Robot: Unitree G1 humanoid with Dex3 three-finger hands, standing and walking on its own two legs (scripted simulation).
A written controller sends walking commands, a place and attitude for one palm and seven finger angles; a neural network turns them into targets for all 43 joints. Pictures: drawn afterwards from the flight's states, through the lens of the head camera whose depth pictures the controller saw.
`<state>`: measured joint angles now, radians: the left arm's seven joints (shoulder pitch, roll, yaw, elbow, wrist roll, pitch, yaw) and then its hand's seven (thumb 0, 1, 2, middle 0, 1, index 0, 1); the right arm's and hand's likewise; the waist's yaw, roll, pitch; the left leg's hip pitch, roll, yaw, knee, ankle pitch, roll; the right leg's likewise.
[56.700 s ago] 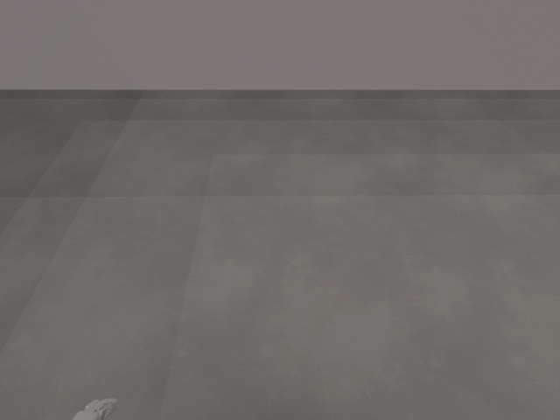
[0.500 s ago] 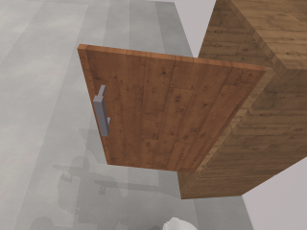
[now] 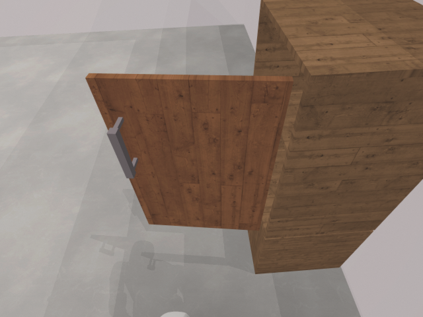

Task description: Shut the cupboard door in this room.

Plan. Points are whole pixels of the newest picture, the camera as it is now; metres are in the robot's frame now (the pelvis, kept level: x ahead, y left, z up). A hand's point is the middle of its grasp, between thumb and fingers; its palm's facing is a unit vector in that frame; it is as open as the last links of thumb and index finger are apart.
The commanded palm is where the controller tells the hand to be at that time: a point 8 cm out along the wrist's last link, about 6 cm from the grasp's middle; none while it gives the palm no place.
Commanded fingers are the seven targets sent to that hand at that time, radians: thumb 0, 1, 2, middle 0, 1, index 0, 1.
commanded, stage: come to a stop and stand still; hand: left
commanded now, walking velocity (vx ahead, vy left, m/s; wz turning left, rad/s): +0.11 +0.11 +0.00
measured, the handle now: (125, 149) +0.45 +0.25 +0.05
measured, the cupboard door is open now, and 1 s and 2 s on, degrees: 82 82 82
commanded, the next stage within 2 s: look again from close up in 0.54 s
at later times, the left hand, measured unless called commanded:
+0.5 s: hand out of the picture +0.06 +0.25 -0.18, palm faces +0.00 -0.98 -0.18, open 7.4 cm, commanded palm none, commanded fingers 0.00 0.90 0.90 -0.20 -0.30 -0.20 -0.30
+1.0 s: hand out of the picture +0.06 +0.19 -0.16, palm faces -0.03 -0.96 -0.26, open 7.3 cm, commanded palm none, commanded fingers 0.00 0.90 0.90 -0.20 -0.30 -0.20 -0.30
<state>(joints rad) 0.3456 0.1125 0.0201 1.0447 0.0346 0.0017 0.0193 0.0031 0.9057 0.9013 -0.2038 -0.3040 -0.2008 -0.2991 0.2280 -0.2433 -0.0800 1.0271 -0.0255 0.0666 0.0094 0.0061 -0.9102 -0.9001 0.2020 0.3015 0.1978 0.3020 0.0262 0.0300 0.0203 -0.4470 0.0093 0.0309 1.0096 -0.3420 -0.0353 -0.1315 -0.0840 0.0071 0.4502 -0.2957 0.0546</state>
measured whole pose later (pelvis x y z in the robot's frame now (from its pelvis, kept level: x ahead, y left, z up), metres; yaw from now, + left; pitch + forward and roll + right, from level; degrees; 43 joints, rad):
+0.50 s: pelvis +0.01 +0.07 +0.00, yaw -1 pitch -1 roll -1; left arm 0.22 0.20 0.05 1.04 0.02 0.05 0.02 0.00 0.91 0.90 -0.20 -0.30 -0.20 -0.30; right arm 0.27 -0.12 -0.02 1.09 -0.03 -0.01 -0.05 0.00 -0.93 -0.90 0.21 0.30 0.20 0.30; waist -0.01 -0.05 0.05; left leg -0.18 -0.01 0.09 0.40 -0.21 0.06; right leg -0.35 -0.03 -0.02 0.83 -0.40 0.03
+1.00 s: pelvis +0.01 +0.01 -0.01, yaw -1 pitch -2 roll +1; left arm 0.25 0.15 -0.01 1.05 0.01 -0.02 0.03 0.00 0.93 0.90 -0.20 -0.30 -0.20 -0.30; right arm 0.30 -0.16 0.00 1.07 -0.02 0.00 -0.02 0.01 -0.92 -0.90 0.20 0.30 0.20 0.30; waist -0.03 0.06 0.02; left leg -0.22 0.04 0.06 0.51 -0.26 -0.02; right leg -0.18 -0.01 -0.04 0.55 -0.34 -0.03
